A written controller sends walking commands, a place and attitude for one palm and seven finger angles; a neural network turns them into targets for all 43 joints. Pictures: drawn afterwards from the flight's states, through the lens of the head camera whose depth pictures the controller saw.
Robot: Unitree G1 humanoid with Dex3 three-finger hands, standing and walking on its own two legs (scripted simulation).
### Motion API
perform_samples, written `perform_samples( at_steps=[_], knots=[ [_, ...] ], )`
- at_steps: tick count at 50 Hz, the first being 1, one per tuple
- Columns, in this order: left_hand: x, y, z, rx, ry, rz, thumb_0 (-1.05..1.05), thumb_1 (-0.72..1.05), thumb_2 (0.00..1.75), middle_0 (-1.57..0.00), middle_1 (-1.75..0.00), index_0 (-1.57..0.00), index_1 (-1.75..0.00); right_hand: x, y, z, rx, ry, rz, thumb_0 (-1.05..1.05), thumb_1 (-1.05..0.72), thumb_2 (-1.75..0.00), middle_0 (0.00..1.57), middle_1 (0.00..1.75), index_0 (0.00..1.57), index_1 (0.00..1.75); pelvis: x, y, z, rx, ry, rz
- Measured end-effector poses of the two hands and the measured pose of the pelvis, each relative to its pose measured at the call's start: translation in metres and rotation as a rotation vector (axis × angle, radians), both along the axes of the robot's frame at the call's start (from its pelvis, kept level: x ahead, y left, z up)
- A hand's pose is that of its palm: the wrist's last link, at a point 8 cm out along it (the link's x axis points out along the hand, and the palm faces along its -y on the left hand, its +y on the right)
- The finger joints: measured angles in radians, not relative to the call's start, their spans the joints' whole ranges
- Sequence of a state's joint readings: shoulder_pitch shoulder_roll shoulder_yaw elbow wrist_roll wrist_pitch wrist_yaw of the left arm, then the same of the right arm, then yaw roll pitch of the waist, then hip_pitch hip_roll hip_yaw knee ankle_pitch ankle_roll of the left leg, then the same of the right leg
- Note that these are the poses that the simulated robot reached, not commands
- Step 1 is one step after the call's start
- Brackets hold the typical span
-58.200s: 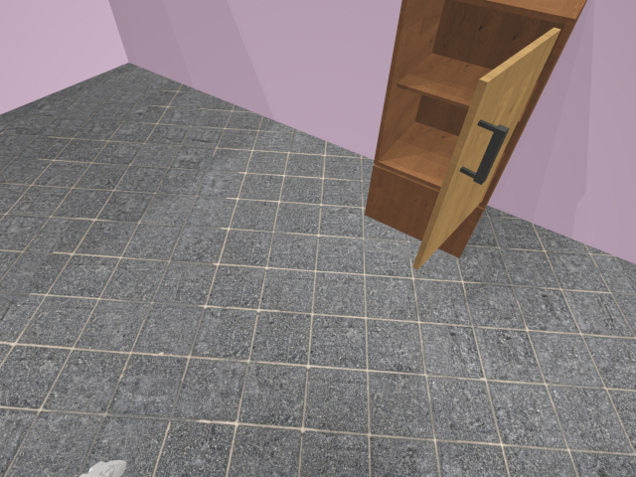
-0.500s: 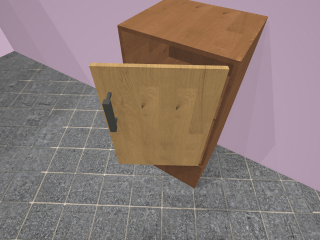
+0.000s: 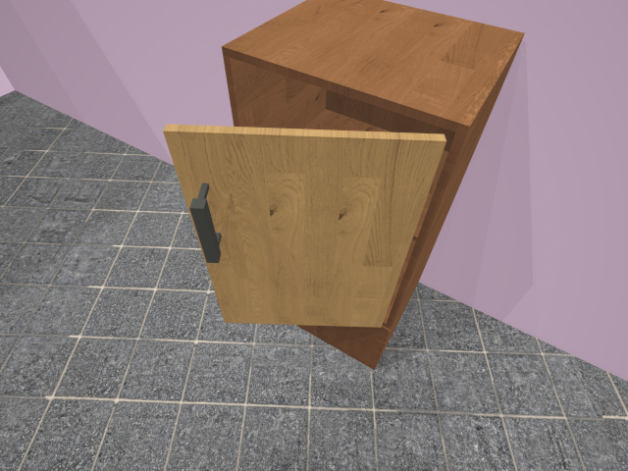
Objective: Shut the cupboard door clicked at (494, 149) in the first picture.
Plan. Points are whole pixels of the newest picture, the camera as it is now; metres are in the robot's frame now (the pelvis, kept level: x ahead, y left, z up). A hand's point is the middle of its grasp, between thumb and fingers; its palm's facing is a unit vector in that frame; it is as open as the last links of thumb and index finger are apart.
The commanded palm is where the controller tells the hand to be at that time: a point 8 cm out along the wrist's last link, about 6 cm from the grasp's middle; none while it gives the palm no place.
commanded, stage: shuffle to correct the standing spot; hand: left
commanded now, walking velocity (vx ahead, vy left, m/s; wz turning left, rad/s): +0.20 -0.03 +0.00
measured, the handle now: (209, 224) +0.50 +0.22 -0.02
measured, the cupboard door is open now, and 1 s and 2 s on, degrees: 30 30 30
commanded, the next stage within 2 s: come to a stop and stand still in 0.02 s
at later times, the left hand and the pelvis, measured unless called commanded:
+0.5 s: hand out of the picture +0.10 +0.17 -0.18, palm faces +0.02 -0.97 -0.25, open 7.3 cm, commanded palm none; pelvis +0.06 -0.02 -0.01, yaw +0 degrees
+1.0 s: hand out of the picture +0.12 +0.19 -0.17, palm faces -0.01 -0.97 -0.23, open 7.4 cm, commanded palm none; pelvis +0.04 +0.01 -0.01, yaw -1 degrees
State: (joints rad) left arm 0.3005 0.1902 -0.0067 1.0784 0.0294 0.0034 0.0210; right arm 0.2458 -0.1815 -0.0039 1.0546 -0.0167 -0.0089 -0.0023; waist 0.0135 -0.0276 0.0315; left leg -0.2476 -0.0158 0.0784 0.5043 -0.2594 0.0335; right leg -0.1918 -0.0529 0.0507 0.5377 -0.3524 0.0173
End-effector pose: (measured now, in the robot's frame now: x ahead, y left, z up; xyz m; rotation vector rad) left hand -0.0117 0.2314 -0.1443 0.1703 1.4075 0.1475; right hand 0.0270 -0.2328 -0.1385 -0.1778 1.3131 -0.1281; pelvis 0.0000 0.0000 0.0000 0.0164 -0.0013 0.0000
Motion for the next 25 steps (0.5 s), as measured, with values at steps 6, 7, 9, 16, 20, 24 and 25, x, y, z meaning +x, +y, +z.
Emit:
perform_samples(
  at_steps=[6,7,9,16,20,24,25],
  knots=[
    [0.010,-0.020,-0.004,-0.020,-0.001,0.026,0.00,0.91,0.90,-0.20,-0.30,-0.20,-0.30,0.013,-0.010,-0.007,0.009,0.023,-0.001,0.01,-0.91,-0.90,0.20,0.30,0.20,0.30,0.022,-0.012,-0.005,-0.011,0.007,0.005],
    [0.011,-0.022,-0.006,-0.024,0.002,0.034,0.00,0.91,0.90,-0.20,-0.30,-0.20,-0.30,0.017,-0.011,-0.008,0.007,0.025,0.000,0.01,-0.91,-0.90,0.20,0.30,0.20,0.30,0.027,-0.012,-0.006,-0.015,0.009,0.008],
    [0.012,-0.025,-0.009,-0.034,0.015,0.052,0.00,0.91,0.90,-0.20,-0.30,-0.20,-0.30,0.028,-0.012,-0.008,-0.003,0.030,0.008,0.01,-0.91,-0.90,0.20,0.30,0.20,0.30,0.036,-0.012,-0.008,-0.022,0.011,0.016],
    [0.034,-0.025,-0.012,-0.043,0.077,0.062,0.00,0.91,0.90,-0.20,-0.30,-0.20,-0.30,0.064,-0.002,0.001,-0.032,-0.005,-0.004,0.01,-0.91,-0.90,0.20,0.30,0.20,0.30,0.060,-0.007,-0.004,-0.014,0.006,-0.001],
    [0.070,-0.018,-0.004,-0.001,0.019,0.034,0.00,0.91,0.90,-0.20,-0.30,-0.20,-0.30,0.068,-0.006,-0.002,-0.026,0.008,-0.018,0.01,-0.93,-0.90,0.20,0.30,0.20,0.30,0.061,-0.011,-0.001,-0.006,0.001,-0.008],
    [0.101,-0.012,0.001,0.045,-0.069,0.006,0.00,0.91,0.90,-0.20,-0.30,-0.20,-0.30,0.069,-0.013,-0.012,-0.004,0.029,-0.037,0.01,-0.93,-0.90,0.20,0.30,0.20,0.30,0.063,-0.019,-0.005,-0.001,0.007,-0.003],
    [0.107,-0.011,0.002,0.051,-0.085,0.000,0.00,0.91,0.90,-0.20,-0.30,-0.20,-0.30,0.069,-0.015,-0.014,-0.001,0.031,-0.042,0.01,-0.92,-0.90,0.20,0.30,0.20,0.30,0.063,-0.020,-0.006,-0.003,0.011,0.002]
  ],
)
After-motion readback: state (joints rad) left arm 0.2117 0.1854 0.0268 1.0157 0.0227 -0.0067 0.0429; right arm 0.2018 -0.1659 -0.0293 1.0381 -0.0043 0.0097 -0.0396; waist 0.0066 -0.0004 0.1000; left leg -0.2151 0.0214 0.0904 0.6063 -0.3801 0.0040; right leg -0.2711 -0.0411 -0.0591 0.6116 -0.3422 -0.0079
